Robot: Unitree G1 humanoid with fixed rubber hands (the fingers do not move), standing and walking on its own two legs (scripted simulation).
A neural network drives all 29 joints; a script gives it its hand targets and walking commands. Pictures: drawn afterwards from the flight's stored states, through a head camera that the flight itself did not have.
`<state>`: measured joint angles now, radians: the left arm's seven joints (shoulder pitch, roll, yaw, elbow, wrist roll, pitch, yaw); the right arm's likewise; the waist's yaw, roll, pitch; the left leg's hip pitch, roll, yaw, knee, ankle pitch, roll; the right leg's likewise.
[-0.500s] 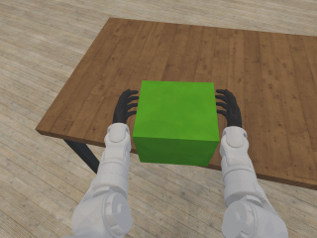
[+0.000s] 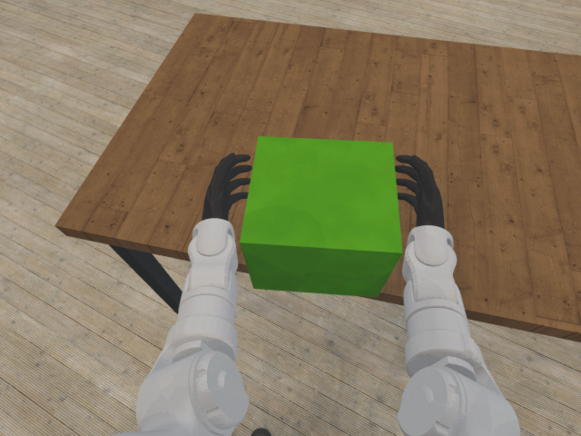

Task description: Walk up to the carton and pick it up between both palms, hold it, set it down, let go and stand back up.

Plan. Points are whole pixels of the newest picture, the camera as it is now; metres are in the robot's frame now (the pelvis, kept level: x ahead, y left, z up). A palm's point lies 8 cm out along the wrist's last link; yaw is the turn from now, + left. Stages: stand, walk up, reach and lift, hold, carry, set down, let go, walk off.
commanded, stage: set down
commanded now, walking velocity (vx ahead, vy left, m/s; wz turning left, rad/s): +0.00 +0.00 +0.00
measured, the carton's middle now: (319, 219) +0.43 -0.02 +0.00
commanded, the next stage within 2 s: none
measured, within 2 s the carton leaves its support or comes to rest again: neither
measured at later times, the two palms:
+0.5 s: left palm (220, 212) +0.42 +0.12 +0.03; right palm (425, 217) +0.40 -0.16 +0.04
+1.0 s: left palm (204, 201) +0.45 +0.15 +0.03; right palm (430, 212) +0.42 -0.18 +0.03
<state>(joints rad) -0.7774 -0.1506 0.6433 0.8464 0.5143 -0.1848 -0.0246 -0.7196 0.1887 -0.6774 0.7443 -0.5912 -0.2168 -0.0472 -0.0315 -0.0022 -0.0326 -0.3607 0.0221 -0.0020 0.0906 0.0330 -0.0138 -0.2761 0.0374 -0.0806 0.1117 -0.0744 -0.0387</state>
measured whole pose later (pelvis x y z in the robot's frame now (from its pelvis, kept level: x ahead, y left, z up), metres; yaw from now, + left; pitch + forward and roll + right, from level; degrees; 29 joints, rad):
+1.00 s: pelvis -0.01 +0.02 -0.01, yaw -6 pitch +24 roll -1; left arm -0.88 0.11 0.25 1.21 0.03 -0.28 0.10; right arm -0.86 -0.13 -0.12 1.16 0.08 -0.26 -0.13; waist 0.03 0.02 -0.22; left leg -0.67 0.05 0.09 0.32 -0.07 0.01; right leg -0.59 0.05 0.01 0.27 -0.10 -0.01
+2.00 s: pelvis -0.02 +0.01 +0.00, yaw -3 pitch +6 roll -1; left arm -0.67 0.25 0.10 0.77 -0.13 0.10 0.03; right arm -0.70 -0.24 -0.02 0.86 0.29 0.09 -0.10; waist -0.02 -0.03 -0.06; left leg -0.33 0.04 0.05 0.31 -0.08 -0.01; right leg -0.23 0.05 -0.03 0.26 -0.13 -0.03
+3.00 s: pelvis +0.01 +0.01 +0.00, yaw -5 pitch +0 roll +0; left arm 0.13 0.21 -0.07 0.45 -0.19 -0.24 0.07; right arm 0.12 -0.18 0.03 0.44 0.20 -0.17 -0.03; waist 0.02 -0.03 -0.03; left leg -0.17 0.04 0.07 0.32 -0.16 -0.01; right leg -0.09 0.04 0.00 0.29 -0.21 -0.03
